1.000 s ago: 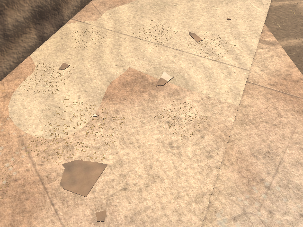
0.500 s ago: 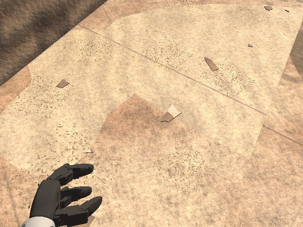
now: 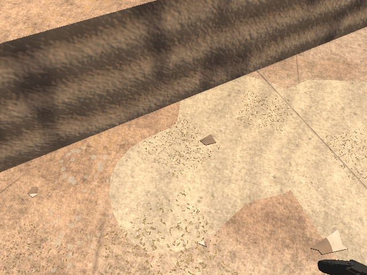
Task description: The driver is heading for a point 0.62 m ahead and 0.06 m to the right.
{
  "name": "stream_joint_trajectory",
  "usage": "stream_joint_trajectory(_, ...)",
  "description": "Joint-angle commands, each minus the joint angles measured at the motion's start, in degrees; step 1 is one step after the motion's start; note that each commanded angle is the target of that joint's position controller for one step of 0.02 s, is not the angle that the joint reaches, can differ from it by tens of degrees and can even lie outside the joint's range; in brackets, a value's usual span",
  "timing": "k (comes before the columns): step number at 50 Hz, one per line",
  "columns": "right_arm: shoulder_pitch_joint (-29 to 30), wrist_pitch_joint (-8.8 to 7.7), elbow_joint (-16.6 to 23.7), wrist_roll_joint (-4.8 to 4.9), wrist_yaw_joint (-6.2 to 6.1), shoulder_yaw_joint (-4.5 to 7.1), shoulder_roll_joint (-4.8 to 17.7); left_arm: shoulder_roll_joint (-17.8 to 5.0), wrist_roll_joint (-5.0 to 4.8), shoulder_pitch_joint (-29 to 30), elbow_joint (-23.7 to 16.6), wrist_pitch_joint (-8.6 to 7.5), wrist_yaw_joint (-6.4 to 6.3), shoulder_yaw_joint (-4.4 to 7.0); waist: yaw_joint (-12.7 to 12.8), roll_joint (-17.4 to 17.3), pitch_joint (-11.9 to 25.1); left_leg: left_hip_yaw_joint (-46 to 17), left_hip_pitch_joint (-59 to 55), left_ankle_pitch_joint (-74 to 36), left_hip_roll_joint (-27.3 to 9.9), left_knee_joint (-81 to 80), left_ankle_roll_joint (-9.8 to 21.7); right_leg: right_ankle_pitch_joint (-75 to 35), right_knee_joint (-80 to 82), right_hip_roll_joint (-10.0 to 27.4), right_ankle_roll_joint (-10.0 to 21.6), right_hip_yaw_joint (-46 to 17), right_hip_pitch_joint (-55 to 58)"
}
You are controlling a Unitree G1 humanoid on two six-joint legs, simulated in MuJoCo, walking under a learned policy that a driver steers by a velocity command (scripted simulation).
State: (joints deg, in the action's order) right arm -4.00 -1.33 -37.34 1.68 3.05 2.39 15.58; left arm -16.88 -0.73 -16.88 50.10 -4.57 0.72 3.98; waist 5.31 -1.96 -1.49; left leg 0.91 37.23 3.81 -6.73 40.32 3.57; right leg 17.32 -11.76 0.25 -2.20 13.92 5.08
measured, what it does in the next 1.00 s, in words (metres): walks ahead: left foot, then right foot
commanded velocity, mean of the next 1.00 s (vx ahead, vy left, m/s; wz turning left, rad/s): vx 0.41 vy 0.00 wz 0.07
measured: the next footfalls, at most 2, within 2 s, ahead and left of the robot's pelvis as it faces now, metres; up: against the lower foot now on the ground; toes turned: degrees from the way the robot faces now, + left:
left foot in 0.06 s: +0.21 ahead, +0.12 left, +0.00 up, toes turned +6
right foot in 0.62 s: +0.56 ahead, -0.07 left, +0.00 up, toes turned +2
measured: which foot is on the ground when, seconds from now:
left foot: up 0.00-0.04, down 0.06-0.64, up 0.66-1.00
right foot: down 0.00-0.06, up 0.08-0.60, down 0.62-1.00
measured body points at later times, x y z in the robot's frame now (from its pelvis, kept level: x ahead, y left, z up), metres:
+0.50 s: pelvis +0.28 +0.04 +0.01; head +0.30 +0.06 +0.46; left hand +0.46 +0.30 -0.09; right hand +0.34 -0.23 -0.10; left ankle +0.17 +0.12 -0.73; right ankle +0.49 -0.10 -0.68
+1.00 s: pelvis +0.52 +0.01 +0.01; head +0.56 +0.01 +0.46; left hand +0.62 +0.28 -0.11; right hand +0.69 -0.24 -0.10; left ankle +0.63 +0.17 -0.70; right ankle +0.52 -0.07 -0.73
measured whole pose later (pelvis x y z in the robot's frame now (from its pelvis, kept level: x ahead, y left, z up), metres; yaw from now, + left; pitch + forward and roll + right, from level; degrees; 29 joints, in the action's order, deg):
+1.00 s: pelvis +0.52 +0.01 +0.01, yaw +1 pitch +2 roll -1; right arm -7.9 -1.8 -43.5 -0.1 -1.4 1.6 15.6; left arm -14.8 0.8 -10.6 48.8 -2.6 0.9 1.7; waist 2.1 -2.5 -2.0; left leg -3.6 31.1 7.2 -4.6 38.2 -2.9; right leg 9.9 -19.2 -5.6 4.4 0.3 -11.2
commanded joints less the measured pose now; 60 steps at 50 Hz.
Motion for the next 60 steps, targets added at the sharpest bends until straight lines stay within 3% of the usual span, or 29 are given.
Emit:
stream_joint_trajectory(1, 1.81, -0.35, 5.03, -0.58, 0.20, 2.08, 6.09, -12.42, -1.16, 2.20, -2.80, 0.63, -0.37, 2.83, -3.68, 6.10, -0.39, 3.72, -5.63, 6.24, 4.25, -4.40, 2.25, -41.81, -4.58, 16.54, 9.63, -3.99, 0.55)
stream_joint_trajectory(3, -14.38, -0.23, 0.23, -0.60, -0.61, 4.99, 10.60, -10.92, -1.04, 2.33, -2.63, 1.51, -0.74, 2.16, -12.00, 4.93, 8.20, 5.72, -28.21, 3.10, 9.82, -9.83, 5.22, -47.58, -24.84, 12.53, 6.93, -1.03, -5.33)
stream_joint_trajectory(4, -23.10, -0.01, -1.60, -0.53, -1.81, 6.53, 15.57, -6.68, 1.22, 0.82, -4.00, 1.26, -0.78, 0.49, -14.15, -3.69, 13.78, -9.55, -45.96, 0.20, -0.70, -8.66, 8.38, -23.21, -43.24, 9.63, 4.41, -0.88, -21.21)
stream_joint_trajectory(5, -20.10, -0.64, -0.67, -0.62, -1.80, 6.15, 19.16, -0.57, 1.44, -3.98, -6.32, -0.18, -0.14, -1.46, -6.97, -14.27, 20.02, -40.54, -57.59, 13.23, -12.31, -18.09, 17.79, 15.91, -60.15, -0.91, 1.57, -8.56, -41.15)
stream_joint_trajectory(6, -20.39, -1.46, 0.01, -0.58, -1.24, 4.75, 13.53, -6.13, -1.13, 1.66, -5.77, -1.48, 0.47, -0.40, -11.22, -6.19, 21.26, -42.97, -56.42, 17.80, -13.59, -23.65, 16.82, 14.54, -66.23, 0.86, 1.97, -17.09, -46.11)
stream_joint_trajectory(7, -18.04, -2.11, -0.24, -0.99, -1.15, 4.20, 11.64, -7.22, -2.65, 5.85, -7.36, -2.23, 0.75, -0.05, -11.02, -4.87, 13.42, -34.62, -50.60, 14.54, -11.96, -23.79, 14.46, 9.40, -66.15, 3.17, 2.91, -16.30, -50.07)
stream_joint_trajectory(9, -11.59, -2.74, 0.33, -1.51, -1.34, 3.16, 8.55, -6.69, -0.74, 7.58, -7.09, -2.58, -0.13, -0.08, -7.46, -0.82, 6.92, -23.16, -35.78, 2.90, -8.20, -24.54, 11.94, 1.39, -59.81, 7.59, 3.40, -16.58, -45.46)
stream_joint_trajectory(11, -9.92, -3.54, 0.50, -2.02, -1.66, 2.34, 6.39, -6.15, -0.46, 4.84, -6.33, -1.33, -0.15, 0.14, -4.88, -1.64, 6.79, -18.97, -30.59, -0.95, -6.45, -27.60, 11.84, -1.68, -56.66, 9.02, 3.31, -17.41, -40.60)
stream_joint_trajectory(15, -11.87, -4.61, -1.68, -1.69, -2.49, 2.67, 7.81, -4.12, 0.55, 8.25, -7.16, 0.37, -0.71, -0.16, -5.03, 0.06, 2.42, -12.65, -28.68, -6.13, -5.18, -31.65, 11.87, -9.06, -46.85, 9.04, 0.89, -16.87, -44.79)
stream_joint_trajectory(20, -15.12, -4.09, -4.21, -1.48, -3.24, 2.70, 8.59, -2.07, 0.38, 15.73, -8.78, -0.37, 0.39, -0.92, -8.17, -1.04, -0.45, -6.14, -29.92, -5.90, -2.52, -32.47, 8.86, -24.12, -28.73, 6.60, 0.46, -14.93, -43.73)
stream_joint_trajectory(26, -19.53, -2.72, -7.97, -0.85, -3.78, 3.19, 9.77, -2.49, -0.07, 22.90, -11.99, -1.30, 2.40, -1.22, -10.43, -1.45, -3.14, -7.67, -40.04, -7.33, -7.03, -27.95, 8.08, -21.05, -18.53, 4.28, 3.11, -14.69, -46.26)
stream_joint_trajectory(29, -17.60, -2.12, -8.30, -1.09, -4.28, 3.70, 11.26, -4.17, 0.03, 18.91, -11.28, -1.38, 3.10, -0.71, -7.48, -3.41, -0.03, -5.25, -43.79, -24.13, -7.82, -22.22, 5.86, -14.79, -17.28, 1.41, 6.18, -12.07, -39.33)
stream_joint_trajectory(31, -16.18, -1.46, -7.80, -1.66, -4.66, 3.41, 10.99, -8.37, 0.43, 5.45, -7.41, -1.09, 2.61, 1.54, -0.61, -2.98, 8.81, -0.19, -40.33, -38.72, -3.74, -5.29, 2.72, -15.71, -17.19, -2.51, 9.28, -9.74, -19.74)
stream_joint_trajectory(32, -17.38, -1.55, -6.20, -3.11, -5.10, 2.44, 8.98, -12.38, 0.48, -3.62, -6.07, -0.69, 1.95, 2.63, 1.82, 3.70, 16.27, 2.58, -27.52, -21.83, -1.22, 12.46, 0.36, -19.20, -19.54, 6.79, 12.59, -22.67, -2.48)
stream_joint_trajectory(33, -26.27, -2.97, -5.82, -3.20, -3.86, 0.19, 1.52, -16.00, 0.47, -4.59, -5.78, -0.82, 2.11, 3.18, -3.65, 18.77, 23.00, 0.06, -2.83, 24.53, 10.84, 33.32, -4.15, -12.49, -12.97, 20.88, 24.61, -53.78, 17.11)
stream_joint_trajectory(34, -21.68, -4.39, -6.77, -1.73, -3.24, 0.99, 6.97, -10.15, 0.18, -4.45, -6.40, -0.57, 1.78, 1.86, 0.32, 12.02, 23.45, -7.85, 2.88, 28.62, 9.08, 39.58, -3.79, -11.60, -7.63, 20.60, 23.26, -57.29, 17.46)
stream_joint_trajectory(35, -15.05, -5.12, -4.77, -0.08, -2.91, 1.66, 9.53, -8.72, 0.74, 0.14, -7.48, -0.49, 1.30, 1.30, 0.43, 9.06, 15.23, -7.09, 5.35, 24.60, 6.38, 39.91, -3.45, -20.90, -8.11, 19.02, 20.61, -46.30, 9.59)
stream_joint_trajectory(36, -12.01, -5.30, -4.12, -0.52, -3.33, 1.53, 9.51, -7.61, 0.98, 3.90, -8.25, -0.36, 1.10, 0.81, -1.36, 2.93, 11.08, -5.72, 2.82, 20.91, 3.68, 37.12, -3.54, -33.77, -8.59, 17.10, 18.91, -38.29, 0.51)
stream_joint_trajectory(37, -10.74, -5.02, -3.82, -1.71, -3.71, 1.83, 9.49, -6.22, 1.10, 5.78, -8.35, -0.36, 1.06, 0.35, -3.04, 1.25, 8.16, -5.18, 0.15, 19.82, 2.26, 33.62, -4.07, -42.48, -8.23, 15.38, 18.45, -33.22, -6.77)
stream_joint_trajectory(39, -13.47, -3.27, -4.10, -2.17, -4.17, 1.67, 7.74, -4.51, 1.64, 6.99, -7.66, -0.80, 1.12, -0.44, -6.54, 4.34, 7.47, -5.22, -6.57, 18.53, 1.03, 27.98, -4.71, -48.05, -5.68, 12.53, 17.79, -27.56, -14.30)
stream_joint_trajectory(42, -14.74, -1.53, -4.43, -2.28, -4.94, 0.90, 5.19, -6.09, 1.74, 8.39, -6.46, -1.08, 0.72, -0.15, -8.26, 5.80, 7.46, -3.86, -9.66, 14.42, 1.58, 17.42, -6.47, -54.23, -4.32, 10.73, 17.74, -21.53, -18.59)
stream_joint_trajectory(49, -5.56, -0.71, -3.67, -1.63, -4.51, 0.61, 5.05, -6.61, 1.50, 7.08, -4.05, 1.67, -0.14, -0.37, -4.34, 6.61, 7.58, -3.60, -14.39, 0.90, 2.77, -3.33, -6.52, -39.56, -5.27, 9.68, 14.71, -19.76, -15.25)
stream_joint_trajectory(52, -4.93, -1.03, -3.66, -2.34, -4.32, 0.94, 5.59, -5.86, 0.98, 8.83, -3.65, 2.54, -0.23, -0.89, -5.73, 6.99, 6.14, -3.01, -18.52, -0.26, 3.86, -12.49, -4.63, -31.87, -9.06, 9.38, 12.87, -21.36, -14.92)
stream_joint_trajectory(53, -5.46, -1.34, -4.02, -2.88, -4.34, 1.16, 6.36, -4.93, 0.79, 7.77, -3.28, 2.60, -0.28, -1.26, -6.07, 5.74, 6.31, -3.36, -22.41, -6.54, 3.68, -17.57, -3.55, -27.71, -11.13, 7.45, 10.63, -21.33, -15.29)
stream_joint_trajectory(54, -6.15, -1.46, -4.14, -3.51, -4.77, 1.61, 8.64, -3.81, 1.75, 6.11, -3.25, 2.06, -0.31, -1.69, -5.11, 2.79, 7.74, -7.00, -28.10, -20.73, -0.15, -16.90, -2.24, -22.94, -13.53, 4.77, 8.14, -20.45, -17.13)
stream_joint_trajectory(55, -4.98, -1.08, -3.65, -3.69, -5.15, 1.93, 10.90, -2.72, 2.73, 0.36, -2.32, 1.44, -0.11, -1.88, -1.16, -2.88, 9.84, -10.81, -34.77, -32.94, -4.69, -12.83, 1.70, -11.27, -14.74, 0.96, 5.67, -18.46, -22.12)
stream_joint_trajectory(56, -4.37, -0.40, -4.03, -3.63, -5.13, 1.26, 7.23, -1.35, 2.70, -0.41, -1.35, 1.43, -0.31, -2.48, -1.69, -5.88, 11.67, -11.63, -35.43, -29.27, -5.51, -11.76, 4.51, -3.83, -14.25, 0.40, 3.82, -17.27, -22.32)
stream_joint_trajectory(57, -2.88, 0.14, -3.93, -2.91, -4.81, 0.88, 5.15, -2.48, 2.47, 2.32, -1.59, 1.93, -0.43, -2.53, -2.80, -5.12, 10.52, -10.83, -32.92, -21.60, -3.55, -12.23, 3.67, -3.33, -12.72, 0.53, 3.23, -16.92, -20.86)
stream_joint_trajectory(60, -2.68, -0.23, -4.70, -2.82, -4.12, 1.20, 6.12, -4.65, 1.84, 6.55, -1.83, 4.15, -1.03, -2.05, -4.44, -2.12, 6.52, -7.68, -28.82, -12.46, 0.44, -12.34, 0.32, -7.63, -13.00, 0.66, 3.81, -17.24, -20.49)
